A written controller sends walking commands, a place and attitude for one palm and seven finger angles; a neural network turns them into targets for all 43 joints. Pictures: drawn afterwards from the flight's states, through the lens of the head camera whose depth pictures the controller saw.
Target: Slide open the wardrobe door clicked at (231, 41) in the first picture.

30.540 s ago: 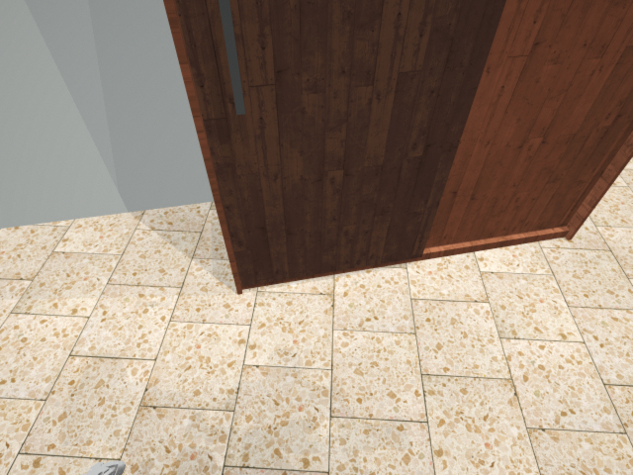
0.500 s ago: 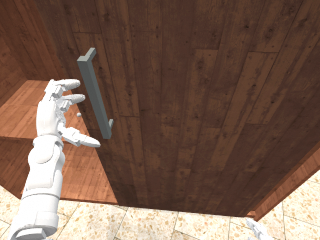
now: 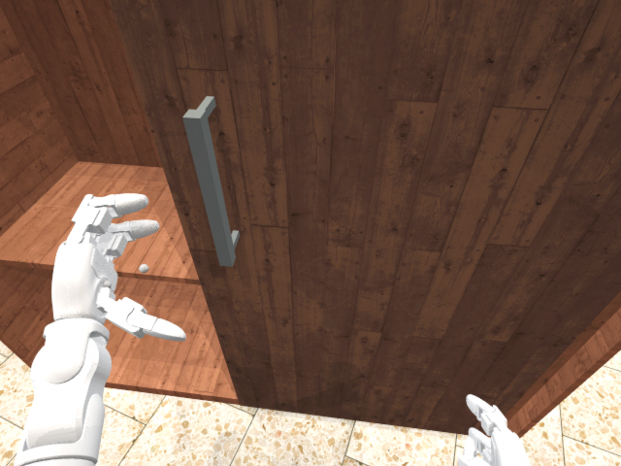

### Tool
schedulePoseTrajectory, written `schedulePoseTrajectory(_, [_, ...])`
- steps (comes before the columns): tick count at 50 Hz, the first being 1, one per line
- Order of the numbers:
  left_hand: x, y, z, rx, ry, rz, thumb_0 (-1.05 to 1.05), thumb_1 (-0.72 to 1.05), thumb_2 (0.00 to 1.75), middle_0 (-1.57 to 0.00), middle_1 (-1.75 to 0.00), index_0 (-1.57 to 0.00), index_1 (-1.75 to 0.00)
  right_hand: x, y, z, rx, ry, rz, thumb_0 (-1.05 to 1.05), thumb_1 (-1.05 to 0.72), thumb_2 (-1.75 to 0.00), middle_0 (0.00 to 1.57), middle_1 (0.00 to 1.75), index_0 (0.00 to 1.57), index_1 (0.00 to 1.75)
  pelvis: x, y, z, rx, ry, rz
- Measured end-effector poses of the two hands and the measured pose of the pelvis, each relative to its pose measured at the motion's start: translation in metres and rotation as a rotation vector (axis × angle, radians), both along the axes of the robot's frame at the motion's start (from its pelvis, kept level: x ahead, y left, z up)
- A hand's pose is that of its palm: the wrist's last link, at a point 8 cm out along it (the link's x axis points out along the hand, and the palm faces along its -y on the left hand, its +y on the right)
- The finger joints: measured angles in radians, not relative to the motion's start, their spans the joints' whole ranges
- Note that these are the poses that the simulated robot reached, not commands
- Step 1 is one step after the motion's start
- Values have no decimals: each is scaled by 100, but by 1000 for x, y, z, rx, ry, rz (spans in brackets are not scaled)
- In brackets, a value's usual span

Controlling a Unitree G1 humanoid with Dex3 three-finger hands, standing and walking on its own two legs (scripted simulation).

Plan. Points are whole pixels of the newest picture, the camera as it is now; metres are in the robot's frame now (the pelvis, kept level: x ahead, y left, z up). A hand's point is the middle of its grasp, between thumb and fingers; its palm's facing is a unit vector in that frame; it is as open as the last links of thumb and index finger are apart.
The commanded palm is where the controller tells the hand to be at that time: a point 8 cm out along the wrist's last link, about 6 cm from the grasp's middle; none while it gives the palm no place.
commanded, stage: slip the hand off the handle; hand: left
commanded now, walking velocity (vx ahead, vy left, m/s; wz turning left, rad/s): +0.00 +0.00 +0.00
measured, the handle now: (218, 190) +0.43 +0.18 +0.16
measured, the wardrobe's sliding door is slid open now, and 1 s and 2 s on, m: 0.63 0.63 0.63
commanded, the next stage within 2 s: draw the hand back to the body in 0.24 s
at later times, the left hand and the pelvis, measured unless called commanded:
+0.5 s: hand (142, 302) +0.24 +0.21 +0.15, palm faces +0.05 -0.99 -0.11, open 14.7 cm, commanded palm +0.20 +0.27 +0.16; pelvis +0.00 -0.01 +0.00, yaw +1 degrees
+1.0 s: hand (95, 310) +0.21 +0.24 +0.17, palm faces +0.32 -0.91 -0.25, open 14.0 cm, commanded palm +0.17 +0.28 +0.17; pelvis +0.01 +0.00 +0.01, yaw +1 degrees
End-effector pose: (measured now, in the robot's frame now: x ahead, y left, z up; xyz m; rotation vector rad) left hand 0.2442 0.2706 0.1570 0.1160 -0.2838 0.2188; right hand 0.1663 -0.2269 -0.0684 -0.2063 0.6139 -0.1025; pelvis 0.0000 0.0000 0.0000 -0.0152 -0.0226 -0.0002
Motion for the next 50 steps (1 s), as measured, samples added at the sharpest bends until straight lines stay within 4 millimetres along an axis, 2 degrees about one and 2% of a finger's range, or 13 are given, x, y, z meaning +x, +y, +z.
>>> schedulePoseTrajectory(8, [-23,-11,-1,2,20,-16,-1,-56,20,-25,-115,-26,-115,16,13,10,21,-76,54,1,-90,-90,20,29,20,30,-4,-3,0,1,-18,10])
schedulePoseTrajectory(17, [-41,-7,-1,16,28,11,-1,-56,20,-25,-115,-26,-115,13,11,8,20,-74,71,1,-90,-90,20,30,21,30,-4,-9,0,0,-24,15])
schedulePoseTrajectory(20, [-41,-5,-1,13,36,-2,-1,-56,20,-25,-115,-26,-115,10,6,5,12,-58,65,1,-90,-90,20,30,21,30,-3,-10,0,-2,-23,19])
schedulePoseTrajectory(25, [-29,-7,-5,0,176,-166,-1,-56,20,-25,-115,-25,-115,6,-3,5,1,-63,28,1,-90,-90,20,30,21,30,1,-10,3,-4,-34,23])
schedulePoseTrajectory(29, [-25,-1,2,-19,208,-213,-1,-56,20,-25,-115,-26,-115,8,-8,12,4,-109,0,1,-90,-90,20,30,21,30,5,-9,5,-1,-36,14])
schedulePoseTrajectory(34, [-36,4,12,-32,168,-179,-1,-55,20,-25,-115,-26,-115,15,-11,22,10,-167,2,1,-90,-90,20,29,20,30,11,-8,6,2,-35,7])
schedulePoseTrajectory(40, [-51,2,3,-37,208,-168,-1,-55,20,-25,-115,-25,-115,25,-7,28,-2,-186,30,1,-90,-90,20,29,20,30,12,-6,5,-1,-41,15])
schedulePoseTrajectory(44, [-58,5,6,-23,199,-153,-1,-52,22,-25,-113,-25,-113,30,0,29,-4,-193,50,1,-90,-90,20,29,20,30,11,-6,5,-3,-49,24])
schedulePoseTrajectory(50, [-68,14,19,138,135,124,-1,-39,28,-25,-106,-25,-106,33,12,27,-10,-142,83,1,-90,-90,20,30,20,30,8,-4,9,-6,-59,13])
